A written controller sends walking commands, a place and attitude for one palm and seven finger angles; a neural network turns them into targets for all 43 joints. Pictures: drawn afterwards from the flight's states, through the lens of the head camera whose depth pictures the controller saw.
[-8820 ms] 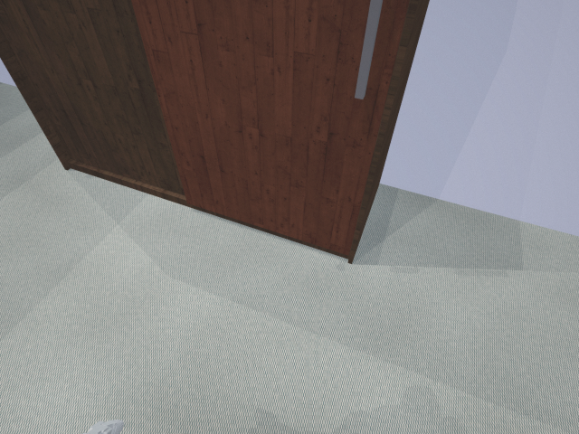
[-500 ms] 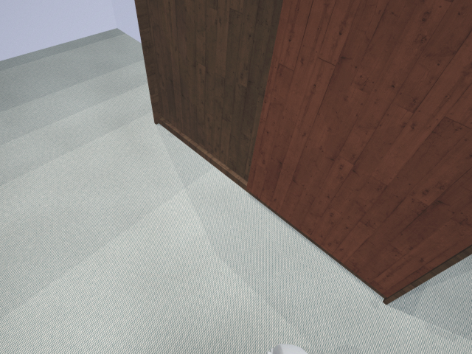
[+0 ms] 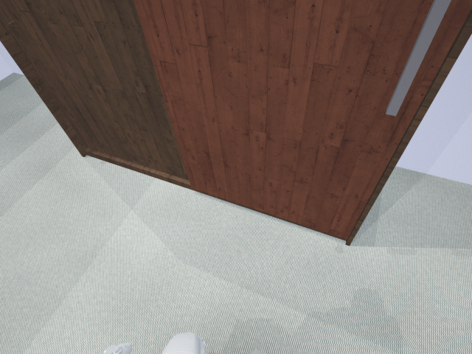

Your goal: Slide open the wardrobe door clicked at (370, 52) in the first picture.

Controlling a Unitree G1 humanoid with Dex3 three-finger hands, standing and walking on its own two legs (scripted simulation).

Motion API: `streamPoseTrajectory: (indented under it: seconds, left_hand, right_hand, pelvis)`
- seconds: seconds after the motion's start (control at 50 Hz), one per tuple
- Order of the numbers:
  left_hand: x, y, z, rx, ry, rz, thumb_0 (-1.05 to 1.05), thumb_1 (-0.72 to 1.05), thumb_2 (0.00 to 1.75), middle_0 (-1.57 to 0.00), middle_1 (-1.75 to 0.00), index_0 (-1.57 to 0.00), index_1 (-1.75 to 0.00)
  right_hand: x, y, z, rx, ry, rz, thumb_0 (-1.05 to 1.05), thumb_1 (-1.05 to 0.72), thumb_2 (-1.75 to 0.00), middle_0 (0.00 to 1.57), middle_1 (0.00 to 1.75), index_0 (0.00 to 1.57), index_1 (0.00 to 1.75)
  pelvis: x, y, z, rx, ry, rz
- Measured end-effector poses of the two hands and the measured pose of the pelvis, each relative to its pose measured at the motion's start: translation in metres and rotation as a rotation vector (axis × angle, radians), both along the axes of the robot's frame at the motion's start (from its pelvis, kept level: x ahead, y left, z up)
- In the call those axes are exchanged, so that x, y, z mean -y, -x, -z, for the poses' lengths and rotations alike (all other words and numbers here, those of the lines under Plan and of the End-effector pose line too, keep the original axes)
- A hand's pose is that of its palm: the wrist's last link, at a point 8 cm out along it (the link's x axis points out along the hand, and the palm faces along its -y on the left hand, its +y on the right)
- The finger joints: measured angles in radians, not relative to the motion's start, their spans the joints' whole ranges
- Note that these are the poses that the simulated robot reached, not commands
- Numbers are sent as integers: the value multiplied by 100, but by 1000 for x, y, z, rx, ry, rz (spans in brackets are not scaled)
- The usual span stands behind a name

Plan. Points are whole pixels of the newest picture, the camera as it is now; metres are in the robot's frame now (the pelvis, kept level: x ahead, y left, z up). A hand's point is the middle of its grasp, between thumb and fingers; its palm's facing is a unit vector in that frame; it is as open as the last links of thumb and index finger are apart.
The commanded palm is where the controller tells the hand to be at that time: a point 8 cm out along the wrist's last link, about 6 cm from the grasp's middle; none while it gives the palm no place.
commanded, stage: turn to face it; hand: right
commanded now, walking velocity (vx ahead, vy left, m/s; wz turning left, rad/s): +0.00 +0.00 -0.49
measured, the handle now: (419, 46) +0.67 -0.35 +0.16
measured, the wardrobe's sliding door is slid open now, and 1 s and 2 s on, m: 0.00 0.00 0.00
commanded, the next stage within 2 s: take the last steps up to it in 0.44 s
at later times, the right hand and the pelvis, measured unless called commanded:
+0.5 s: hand out of the picture +0.03 -0.13 -0.15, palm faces +0.22 +0.94 -0.27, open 7.4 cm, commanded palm none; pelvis -0.02 +0.07 -0.01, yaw -13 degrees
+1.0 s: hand out of the picture -0.06 -0.17 -0.18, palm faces +0.35 +0.92 -0.18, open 7.4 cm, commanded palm none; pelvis +0.01 +0.01 +0.00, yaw -17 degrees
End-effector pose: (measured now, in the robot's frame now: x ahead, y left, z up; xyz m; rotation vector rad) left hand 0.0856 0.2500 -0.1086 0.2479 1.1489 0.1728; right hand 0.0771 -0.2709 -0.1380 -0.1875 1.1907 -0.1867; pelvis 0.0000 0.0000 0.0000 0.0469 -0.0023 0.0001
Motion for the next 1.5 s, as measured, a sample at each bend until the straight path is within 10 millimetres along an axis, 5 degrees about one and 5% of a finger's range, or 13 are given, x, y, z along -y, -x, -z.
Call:
streamPoseTrajectory:
  seconds: [0.16,0.32,0.48,0.6,0.78,0.86,0.94,1.02,1.14,1.22,1.32,1.5]
  left_hand:
    - [-5,31,17,-83,41,-3,1,90,89,-21,-30,-20,-30]
    - [-41,56,46,-174,78,12,1,90,89,-21,-30,-20,-30]
    - [-69,42,48,-184,80,79,1,90,89,-20,-30,-20,-30]
    - [-67,25,42,-195,50,159,1,91,89,-20,-30,-20,-30]
    - [-6,-24,29,-71,17,311,1,91,90,-20,-30,-20,-30]
    - [20,-24,21,-26,40,299,1,90,89,-20,-30,-20,-30]
    - [26,-8,21,-80,39,265,0,92,89,-20,-30,-20,-30]
    - [23,12,27,-189,44,228,0,92,89,-20,-30,-20,-30]
    - [10,33,40,-353,60,142,1,91,89,-20,-30,-20,-30]
    - [-4,28,55,-448,74,93,1,90,89,-20,-30,-20,-30]
    - [-18,-30,62,-434,75,104,1,90,89,-20,-30,-20,-30]
    - [8,-196,40,-129,94,204,1,91,89,-20,-30,-19,-30]
  right_hand:
    - [-16,-16,-13,78,18,24,1,-91,-90,20,30,20,30]
    - [-58,-12,-21,152,45,48,1,-91,-90,20,30,20,30]
    - [-91,54,-23,67,38,149,1,-90,-89,21,30,20,30]
    - [-100,107,-13,0,5,250,1,-91,-89,21,30,20,30]
    - [-85,205,19,-175,-83,403,1,-91,-89,21,30,20,30]
    - [-75,219,20,-266,-110,395,1,-91,-90,20,30,20,30]
    - [-61,193,13,-240,-115,377,1,-91,-90,20,30,20,30]
    - [-49,146,10,-177,-100,354,1,-91,-90,20,30,19,30]
    - [-40,44,9,-90,-72,275,1,-91,-90,20,30,19,30]
    - [-42,-34,15,0,-39,215,1,-91,-90,20,30,19,30]
    - [-55,-81,12,76,-23,233,0,-91,-90,20,30,20,30]
    - [-64,-81,1,-40,-39,293,0,-94,-89,21,30,20,30]
  pelvis:
    - [-13,3,2,-3,21,77]
    - [-49,10,13,-10,52,142]
    - [-68,18,6,17,72,220]
    - [-68,24,4,13,76,271]
    - [-35,28,13,-7,42,314]
    - [-21,17,8,13,42,294]
    - [-12,3,2,20,35,307]
    - [-8,-16,1,17,45,303]
    - [-12,-59,9,7,58,288]
    - [-23,-101,25,3,61,281]
    - [-33,-136,27,31,59,294]
    - [-27,-190,5,15,46,297]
